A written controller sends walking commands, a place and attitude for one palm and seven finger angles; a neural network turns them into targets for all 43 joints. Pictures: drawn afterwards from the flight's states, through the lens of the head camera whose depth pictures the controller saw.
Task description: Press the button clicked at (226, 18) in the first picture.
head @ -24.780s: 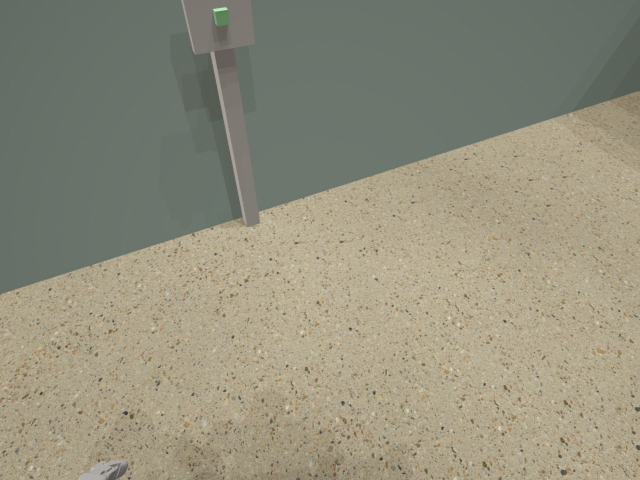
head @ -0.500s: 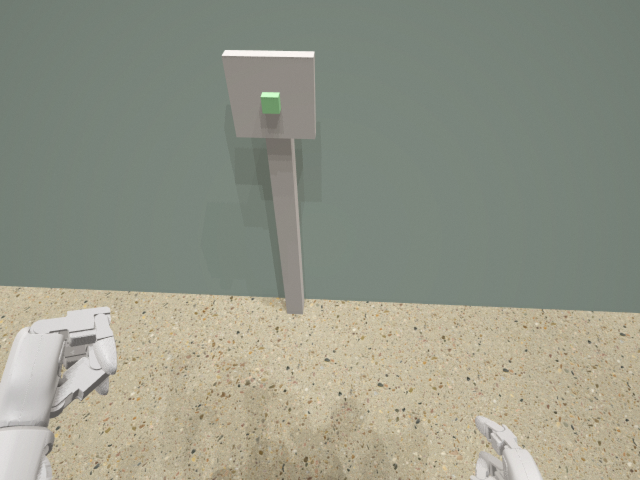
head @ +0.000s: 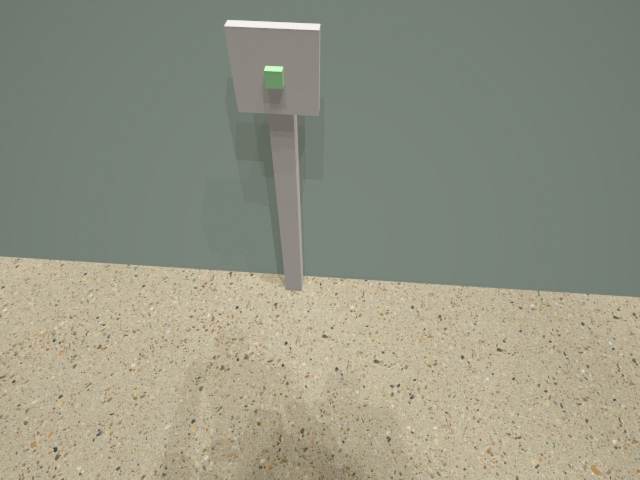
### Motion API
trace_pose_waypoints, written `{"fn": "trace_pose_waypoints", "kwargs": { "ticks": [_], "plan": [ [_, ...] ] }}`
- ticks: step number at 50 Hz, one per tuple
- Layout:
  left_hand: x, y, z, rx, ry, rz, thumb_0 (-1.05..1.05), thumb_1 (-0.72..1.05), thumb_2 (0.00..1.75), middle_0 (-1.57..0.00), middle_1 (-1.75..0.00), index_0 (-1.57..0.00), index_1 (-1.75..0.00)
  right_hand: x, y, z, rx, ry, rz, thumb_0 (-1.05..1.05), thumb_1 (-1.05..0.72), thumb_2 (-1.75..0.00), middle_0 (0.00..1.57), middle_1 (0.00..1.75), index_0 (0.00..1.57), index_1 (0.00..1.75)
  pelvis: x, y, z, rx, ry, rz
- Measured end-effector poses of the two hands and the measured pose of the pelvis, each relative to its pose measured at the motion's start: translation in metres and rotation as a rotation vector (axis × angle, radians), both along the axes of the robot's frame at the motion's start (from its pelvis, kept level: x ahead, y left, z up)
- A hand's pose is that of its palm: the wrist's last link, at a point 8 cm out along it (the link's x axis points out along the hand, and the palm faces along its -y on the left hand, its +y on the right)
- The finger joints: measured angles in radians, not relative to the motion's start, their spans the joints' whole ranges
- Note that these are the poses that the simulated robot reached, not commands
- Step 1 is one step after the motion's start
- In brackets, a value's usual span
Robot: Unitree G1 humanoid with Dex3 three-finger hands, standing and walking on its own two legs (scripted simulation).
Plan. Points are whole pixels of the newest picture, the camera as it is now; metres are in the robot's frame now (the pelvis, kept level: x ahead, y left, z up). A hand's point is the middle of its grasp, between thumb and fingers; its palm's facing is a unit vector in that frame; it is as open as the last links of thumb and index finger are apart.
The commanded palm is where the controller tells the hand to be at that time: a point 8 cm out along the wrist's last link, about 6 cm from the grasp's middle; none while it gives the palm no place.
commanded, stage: let the arm hang, fingers relaxed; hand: left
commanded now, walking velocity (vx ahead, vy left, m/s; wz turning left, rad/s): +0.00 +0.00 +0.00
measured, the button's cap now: (274, 76) +0.82 +0.15 +0.09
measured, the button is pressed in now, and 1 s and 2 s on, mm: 0 0 0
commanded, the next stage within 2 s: stand and wait in 0.54 s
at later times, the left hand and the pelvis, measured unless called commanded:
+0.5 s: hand out of the picture +0.04 +0.17 -0.17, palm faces +0.00 -0.98 -0.20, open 7.4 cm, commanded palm none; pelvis +0.01 -0.01 +0.00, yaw -1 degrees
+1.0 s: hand out of the picture +0.04 +0.19 -0.17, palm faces +0.00 -0.97 -0.25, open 7.4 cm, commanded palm none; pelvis +0.02 -0.02 +0.00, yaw -1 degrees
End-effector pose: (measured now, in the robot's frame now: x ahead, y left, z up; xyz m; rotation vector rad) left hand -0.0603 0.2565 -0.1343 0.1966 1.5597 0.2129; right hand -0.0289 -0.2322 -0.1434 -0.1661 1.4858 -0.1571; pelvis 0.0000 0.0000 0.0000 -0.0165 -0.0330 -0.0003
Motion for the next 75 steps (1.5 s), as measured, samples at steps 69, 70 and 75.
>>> {"fn": "trace_pose_waypoints", "kwargs": {
  "ticks": [69, 70, 75],
  "plan": [
    [0.144, -0.014, 0.009, 0.018, -0.260, -0.106, 0.00, 0.90, 0.90, -0.20, -0.30, -0.20, -0.30, 0.088, -0.047, 0.010, -0.060, -0.162, 0.007, 0.01, -0.91, -0.90, 0.20, 0.30, 0.20, 0.29, 0.029, -0.019, 0.006, 0.014, -0.003, -0.025],
    [0.145, -0.013, 0.009, 0.020, -0.263, -0.107, 0.00, 0.90, 0.90, -0.20, -0.30, -0.20, -0.30, 0.089, -0.048, 0.010, -0.061, -0.163, 0.007, 0.01, -0.91, -0.90, 0.20, 0.30, 0.20, 0.29, 0.029, -0.019, 0.006, 0.014, -0.003, -0.025],
    [0.152, -0.008, 0.012, 0.033, -0.273, -0.117, 0.00, 0.90, 0.90, -0.20, -0.30, -0.20, -0.30, 0.091, -0.053, 0.011, -0.070, -0.165, 0.007, 0.01, -0.91, -0.90, 0.20, 0.30, 0.20, 0.29, 0.030, -0.019, 0.007, 0.015, -0.003, -0.027]
  ]
}}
